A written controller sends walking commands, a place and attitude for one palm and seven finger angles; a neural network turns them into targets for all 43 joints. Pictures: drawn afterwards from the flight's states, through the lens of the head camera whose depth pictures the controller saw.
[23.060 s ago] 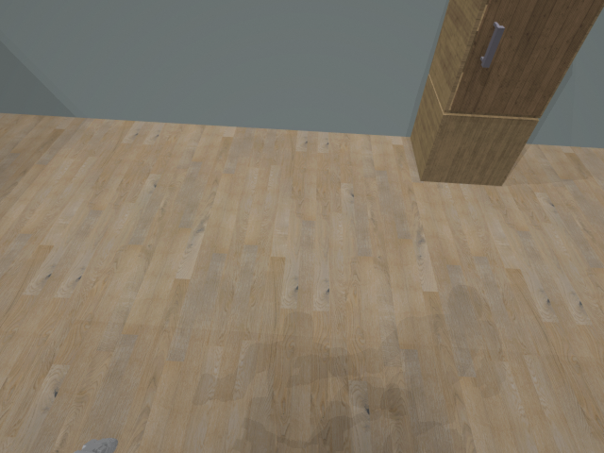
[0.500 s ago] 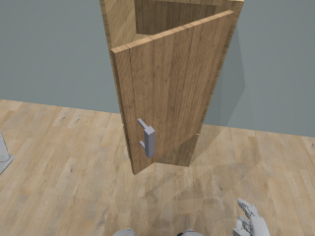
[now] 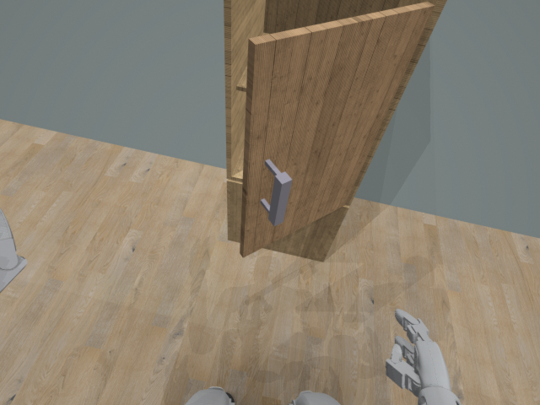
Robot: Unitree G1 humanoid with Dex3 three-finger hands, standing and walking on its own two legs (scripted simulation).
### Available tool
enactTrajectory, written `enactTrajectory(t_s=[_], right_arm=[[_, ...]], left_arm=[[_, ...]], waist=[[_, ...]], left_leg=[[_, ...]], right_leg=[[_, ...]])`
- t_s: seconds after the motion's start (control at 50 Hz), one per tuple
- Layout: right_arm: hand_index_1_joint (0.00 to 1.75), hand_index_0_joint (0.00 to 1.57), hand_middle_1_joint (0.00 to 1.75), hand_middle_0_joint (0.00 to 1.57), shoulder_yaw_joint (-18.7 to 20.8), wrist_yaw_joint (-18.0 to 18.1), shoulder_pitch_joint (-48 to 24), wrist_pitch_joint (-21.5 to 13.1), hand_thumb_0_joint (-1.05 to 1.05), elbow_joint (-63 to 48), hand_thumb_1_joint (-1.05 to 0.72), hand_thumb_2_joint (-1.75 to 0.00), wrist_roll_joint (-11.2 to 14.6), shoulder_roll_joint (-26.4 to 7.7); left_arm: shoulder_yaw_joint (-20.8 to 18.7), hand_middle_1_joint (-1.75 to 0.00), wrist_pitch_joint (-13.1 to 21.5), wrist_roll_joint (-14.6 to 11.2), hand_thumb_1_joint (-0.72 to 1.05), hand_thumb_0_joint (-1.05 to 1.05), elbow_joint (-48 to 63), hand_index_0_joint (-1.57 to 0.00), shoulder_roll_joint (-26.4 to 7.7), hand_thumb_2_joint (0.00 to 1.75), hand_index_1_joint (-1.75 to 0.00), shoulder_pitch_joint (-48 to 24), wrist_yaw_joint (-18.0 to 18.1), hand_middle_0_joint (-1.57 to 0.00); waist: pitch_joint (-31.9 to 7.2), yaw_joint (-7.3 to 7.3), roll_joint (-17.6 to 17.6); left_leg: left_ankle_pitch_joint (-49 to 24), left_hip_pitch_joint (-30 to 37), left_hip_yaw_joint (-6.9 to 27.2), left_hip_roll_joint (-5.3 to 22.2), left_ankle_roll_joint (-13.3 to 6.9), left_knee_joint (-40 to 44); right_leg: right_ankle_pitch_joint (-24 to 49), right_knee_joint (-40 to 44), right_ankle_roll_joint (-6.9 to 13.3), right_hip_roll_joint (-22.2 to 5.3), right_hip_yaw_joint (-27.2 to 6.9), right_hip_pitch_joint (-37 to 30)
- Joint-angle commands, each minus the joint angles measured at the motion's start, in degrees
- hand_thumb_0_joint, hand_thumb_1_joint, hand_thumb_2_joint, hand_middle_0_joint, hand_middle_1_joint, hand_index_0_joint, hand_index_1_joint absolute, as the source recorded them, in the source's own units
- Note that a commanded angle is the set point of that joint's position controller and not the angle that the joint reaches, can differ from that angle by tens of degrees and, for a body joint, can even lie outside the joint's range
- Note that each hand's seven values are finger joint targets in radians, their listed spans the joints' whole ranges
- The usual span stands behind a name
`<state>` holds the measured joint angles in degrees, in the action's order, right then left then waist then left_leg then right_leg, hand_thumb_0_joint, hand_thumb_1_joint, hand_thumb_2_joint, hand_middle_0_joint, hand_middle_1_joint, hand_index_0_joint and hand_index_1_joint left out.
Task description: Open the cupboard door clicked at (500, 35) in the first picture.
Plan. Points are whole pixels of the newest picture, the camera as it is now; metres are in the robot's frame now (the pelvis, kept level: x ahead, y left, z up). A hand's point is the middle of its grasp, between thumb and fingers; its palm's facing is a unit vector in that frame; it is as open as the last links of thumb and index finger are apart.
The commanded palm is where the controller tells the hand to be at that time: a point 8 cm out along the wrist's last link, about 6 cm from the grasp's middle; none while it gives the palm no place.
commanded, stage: step back with the hand held close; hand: left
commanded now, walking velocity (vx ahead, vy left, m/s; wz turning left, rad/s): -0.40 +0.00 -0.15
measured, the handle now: (273, 193) +0.51 +0.03 -0.05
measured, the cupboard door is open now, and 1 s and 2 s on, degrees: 45 45 45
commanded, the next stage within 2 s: stop stepping back and stand still in 0.06 s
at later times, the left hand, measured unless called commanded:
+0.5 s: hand (47, 366) +0.12 +0.21 +0.17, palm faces +0.28 -0.86 -0.44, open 7.5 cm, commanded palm +0.06 +0.25 +0.19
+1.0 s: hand out of the picture +0.05 +0.20 +0.18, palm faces +0.33 -0.84 -0.42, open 7.5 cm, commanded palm +0.01 +0.25 +0.19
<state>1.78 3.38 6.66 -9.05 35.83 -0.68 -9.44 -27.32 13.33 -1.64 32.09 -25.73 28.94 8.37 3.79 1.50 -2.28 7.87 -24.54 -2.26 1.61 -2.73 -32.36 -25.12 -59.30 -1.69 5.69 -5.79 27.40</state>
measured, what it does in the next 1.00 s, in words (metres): walks backwards: right foot, then left foot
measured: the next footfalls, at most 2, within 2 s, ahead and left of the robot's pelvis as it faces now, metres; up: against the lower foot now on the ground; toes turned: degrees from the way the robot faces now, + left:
right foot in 0.24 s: -0.16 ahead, -0.10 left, +0.00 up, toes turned -15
left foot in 0.42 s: -0.02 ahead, +0.05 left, +0.00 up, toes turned -7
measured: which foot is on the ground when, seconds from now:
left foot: down 0.00-0.24, up 0.26-0.40, down 0.42-0.64, up 0.66-1.00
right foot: up 0.00-0.22, down 0.24-1.00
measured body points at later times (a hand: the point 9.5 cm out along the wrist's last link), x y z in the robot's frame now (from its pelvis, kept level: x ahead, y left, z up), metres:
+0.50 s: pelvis -0.13 -0.02 +0.00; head -0.14 +0.00 +0.45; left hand +0.10 +0.25 +0.19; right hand -0.08 -0.32 -0.08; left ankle -0.06 +0.06 -0.73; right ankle -0.22 -0.12 -0.72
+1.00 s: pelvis -0.18 -0.02 +0.01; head -0.21 -0.03 +0.46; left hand +0.02 +0.24 +0.20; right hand -0.09 -0.30 -0.08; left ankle -0.15 +0.12 -0.72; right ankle -0.20 -0.09 -0.73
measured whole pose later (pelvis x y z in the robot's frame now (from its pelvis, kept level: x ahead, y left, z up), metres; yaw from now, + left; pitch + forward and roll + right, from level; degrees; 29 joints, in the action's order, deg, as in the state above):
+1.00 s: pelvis -0.18 -0.02 +0.01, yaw -10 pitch +0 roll +1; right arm 0.8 5.1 16.6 -8.6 38.2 -0.5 -13.8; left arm -21.2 12.2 -1.0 23.6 -19.7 30.1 9.2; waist -3.1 1.0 0.1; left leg 16.3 -12.9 -3.9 2.8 -2.7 -27.3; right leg -15.4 -28.1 3.8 0.2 5.6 12.6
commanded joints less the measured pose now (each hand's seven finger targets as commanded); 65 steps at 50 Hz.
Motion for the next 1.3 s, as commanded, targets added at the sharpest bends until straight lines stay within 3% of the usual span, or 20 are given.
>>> enactTrajectory(t_s=[0.0, 0.16, 0.22, 0.24, 0.26, 0.3, 0.36, 0.42, 0.46, 0.56, 0.6, 0.62, 0.64, 0.72, 0.86, 0.94, 1.0, 1.04, 1.14, 1.28], right_arm=[[0.3, 0.2, 0.3, 0.2, 2.67, -0.32, -1.84, -3.69, 0.0, -6.32, -0.9, -0.9, -0.2, -9.23], [0.3, 0.2, 0.3, 0.2, 1.09, -1.26, -1.39, -2.31, 0.0, -7.19, -0.9, -0.9, -0.54, -8.21], [0.3, 0.2, 0.3, 0.2, -0.15, -1.45, -1.93, -0.35, 0.0, -7.92, -0.9, -0.9, -0.96, -7.27], [0.3, 0.2, 0.3, 0.2, -1.0, -1.57, -1.0, -0.32, 0.0, -8.36, -0.9, -0.9, -1.79, -7.23], [0.3, 0.2, 0.3, 0.2, -0.67, -0.84, 1.03, -0.26, 0.0, -8.69, -0.9, -0.9, 0.75, -6.68], [0.3, 0.2, 0.3, 0.2, -0.93, 0.49, -0.64, 0.22, 0.0, -8.69, -0.9, -0.9, 1.06, -7.41], [0.3, 0.2, 0.3, 0.2, -0.68, 1.23, 0.84, 0.18, 0.0, -6.97, -0.9, -0.9, 0.66, -9.4], [0.3, 0.2, 0.3, 0.2, 1.11, 1.24, 1.78, -1.41, 0.0, -7.96, -0.9, -0.9, 1.35, -12.15], [0.3, 0.2, 0.3, 0.2, 0.66, 1.25, 2.29, -2.5, 0.0, -7.01, -0.9, -0.9, -0.25, -10.8], [0.3, 0.2, 0.3, 0.2, 0.79, 1.32, 0.91, -2.41, 0.0, -7.87, -0.9, -0.9, -0.33, -10.55], [0.3, 0.2, 0.3, 0.2, 1.4, 1.44, 0.85, -0.53, 0.0, -8.28, -0.9, -0.9, -0.44, -9.82], [0.3, 0.2, 0.3, 0.2, 1.97, 1.01, 1.26, 0.24, 0.0, -8.23, -0.9, -0.9, -0.09, -9.86], [0.3, 0.2, 0.3, 0.2, 2.42, 0.86, 2.67, -0.2, 0.0, -6.9, -0.9, -0.9, -0.6, -10.9], [0.3, 0.2, 0.3, 0.2, 0.97, 1.19, 3.87, -0.33, 0.0, -5.06, -0.9, -0.9, 0.28, -9.42], [0.3, 0.2, 0.3, 0.2, 0.33, 2.47, 1.5, -2.34, 0.0, -5.97, -0.9, -0.9, -0.04, -8.28], [0.3, 0.2, 0.3, 0.2, 0.42, 2.47, 2.47, -2.73, 0.0, -7.09, -0.9, -0.9, -0.06, -8.61], [0.3, 0.2, 0.3, 0.2, 1.24, 1.83, 1.71, -2.21, 0.0, -8.16, -0.9, -0.9, 0.91, -10.94], [0.3, 0.2, 0.3, 0.2, 0.21, 1.58, 1.82, -1.94, 0.0, -7.5, -0.9, -0.9, 0.89, -9.03], [0.3, 0.2, 0.3, 0.2, 0.26, 0.49, 1.72, -1.45, 0.0, -7.98, -0.9, -0.9, 1.03, -8.63], [0.3, 0.2, 0.3, 0.2, -0.18, 0.85, 0.79, -0.01, 0.0, -9.78, -0.9, -0.9, 0.82, -8.91]], left_arm=[[-2.18, -0.3, 2.07, -0.84, 0.9, 0.0, 12.74, -0.2, -4.9, 0.9, -0.3, -4.4, 1.59, -0.2], [-3.65, -0.3, 2.37, -2.86, 0.9, 0.0, 11.81, -0.2, -8.03, 0.9, -0.3, -2.7, 0.63, -0.2], [-10.19, -0.3, 4.32, -2.15, 0.9, 0.0, 13.8, -0.2, -16.46, 0.9, -0.3, 1.41, 0.88, -0.2], [-12.28, -0.3, 4.82, -1.5, 0.9, 0.0, 13.83, -0.2, -18.73, 0.9, -0.3, 0.74, 1.57, -0.2], [-7.04, -0.3, 2.79, -1.85, 0.9, 0.0, 8.13, -0.2, -11.95, 0.9, -0.3, 2.53, 1.14, -0.2], [-7.91, -0.3, 1.12, -1.14, 0.9, 0.0, 5.36, -0.2, -11.15, 0.9, -0.3, 3.43, 1.86, -0.2], [-5.37, -0.3, 0.93, -1.13, 0.9, 0.0, 3.45, -0.2, -9.35, 0.9, -0.3, 0.24, 1.92, -0.2], [-3.5, -0.3, 2.08, -1.27, 0.9, 0.0, 5.3, -0.2, -9.27, 0.9, -0.3, 0.28, 1.74, -0.2], [-4.81, -0.3, 2.47, -0.78, 0.9, 0.0, 9.64, -0.2, -10.79, 0.9, -0.3, 0.8, 2.08, -0.2], [-5.86, -0.3, 2.02, -0.14, 0.9, 0.0, 8.93, -0.2, -9.52, 0.9, -0.3, 5.3, 2.44, -0.2], [-6.98, -0.3, 1.78, 0.62, 0.9, 0.0, 5.24, -0.2, -10.46, 0.9, -0.3, 6.36, 2.19, -0.2], [-7.96, -0.3, 1.94, 0.48, 0.9, 0.0, 5.7, -0.2, -12.0, 0.9, -0.3, 4.18, 2.17, -0.2], [-6.85, -0.3, 2.72, -0.07, 0.9, 0.0, 7.19, -0.2, -11.01, 0.9, -0.3, -1.14, 2.01, -0.2], [-1.72, -0.3, 3.77, 0.58, 0.9, 0.0, -3.92, -0.2, -7.2, 0.9, -0.3, -6.04, 0.41, -0.2], [-1.42, -0.3, 3.11, 1.06, 0.9, 0.0, -0.28, -0.2, -7.8, 0.9, -0.3, -6.64, 1.75, -0.2], [-2.36, -0.3, 2.7, 0.47, 0.9, 0.0, 5.6, -0.2, -7.87, 0.9, -0.3, -6.37, 2.63, -0.2], [-2.78, -0.3, 2.73, -0.03, 0.9, 0.0, 6.06, -0.2, -7.36, 0.9, -0.3, -6.79, 2.53, -0.2], [-3.18, -0.3, 2.21, -0.03, 0.9, 0.0, 3.37, -0.2, -6.76, 0.9, -0.3, -3.34, 1.91, -0.2], [-2.2, -0.3, 1.52, -0.24, 0.9, 0.0, 4.45, -0.2, -6.84, 0.9, -0.3, -2.32, 1.55, -0.2], [-4.66, -0.3, 1.17, -0.66, 0.9, 0.0, 7.58, -0.2, -8.16, 0.9, -0.3, 2.06, 1.43, -0.2]], waist=[[-10.7, -1.44, 12.38], [-15.22, -0.29, 17.39], [-11.82, -0.23, -4.48], [-13.49, 0.24, -3.7], [-12.56, -1.33, -13.26], [-10.23, -1.86, -11.1], [-9.41, -3.79, 1.5], [-12.49, -2.24, 9.7], [-10.21, -2.82, 16.96], [-5.59, -1.74, 17.24], [-3.22, -1.3, 3.2], [-3.39, -1.14, -11.26], [0.43, -2.5, -9.94], [0.36, -3.68, -0.53], [-3.52, -0.64, -8.2], [-6.58, -1.19, 0.42], [-8.23, -0.99, 6.68], [-6.98, -1.65, 11.9], [-8.07, -2.36, -0.67], [-10.27, -1.54, 8.32]], left_leg=[[3.36, 6.73, 9.69, 18.11, -5.98, 18.4], [10.48, 15.43, 1.59, 11.35, 2.12, 20.9], [10.21, 13.24, -3.79, -0.22, 5.94, -12.78], [13.88, 4.82, -2.04, 1.29, 5.0, -18.45], [13.32, -4.24, 0.78, -1.98, 4.42, -20.85], [11.3, -5.25, -0.26, -0.49, 3.25, -13.98], [-2.54, 11.21, -2.15, -2.0, 1.44, 4.63], [-15.11, 21.68, 11.41, 7.91, -2.86, 8.27], [0.12, 15.63, 22.68, 13.39, -5.17, 17.97], [33.17, -9.7, 9.82, 7.65, -1.11, 23.47], [28.1, -15.18, 2.8, 0.19, 1.51, -0.37], [20.7, -15.49, 0.32, -3.44, 2.8, -23.29], [14.73, -17.23, 3.93, -1.94, 3.56, -34.34], [6.37, -11.54, 1.49, 1.9, 3.27, -30.31], [9.38, 2.48, -4.8, -0.62, 1.07, -3.7], [9.36, 13.54, -2.31, 0.27, -0.16, 9.33], [-6.88, 16.93, 7.98, 8.14, -2.15, 8.69], [-1.84, 10.83, 4.85, 6.68, -1.39, 9.73], [-2.58, 9.26, -0.91, 0.87, 2.27, 1.28], [-14.92, 11.62, 2.49, 4.74, 1.82, 9.05]], right_leg=[[-3.85, -4.62, -0.01, -2.37, 3.63, -4.62], [-3.47, 35.99, 4.12, -1.63, 10.59, -15.84], [12.23, 51.61, 10.96, -22.26, -9.9, -1.97], [28.91, 48.21, 12.46, -26.16, -10.36, -9.93], [46.72, 40.0, 9.69, -20.26, -6.12, -19.3], [54.6, 35.54, 8.15, -19.25, -1.78, -22.94], [43.5, 31.71, 4.36, -15.8, 2.13, -16.5], [12.08, 22.76, 0.53, -6.31, 6.33, -8.41], [-5.53, 13.44, 1.15, -4.79, 7.36, -6.84], [-2.54, 25.8, 3.64, -3.29, 13.3, -28.32], [-10.52, 40.55, 8.12, -11.33, -1.36, -26.0], [-25.43, 53.39, 13.79, -26.66, -26.24, -15.34], [-22.08, 55.65, 15.16, -28.92, -28.24, -9.58], [-10.48, 50.55, 9.86, -20.71, -6.22, -5.59], [-5.35, 49.15, 7.64, -19.01, -4.91, -12.39], [1.44, 40.82, 5.62, -15.39, -2.61, -13.52], [16.93, 29.91, 2.14, -8.2, 2.89, -12.63], [16.07, 30.97, 1.99, -7.51, 4.41, -15.64], [30.05, 36.18, 4.59, -13.72, -1.07, -18.93], [28.34, 31.73, 1.56, -7.32, 6.67, -21.5]])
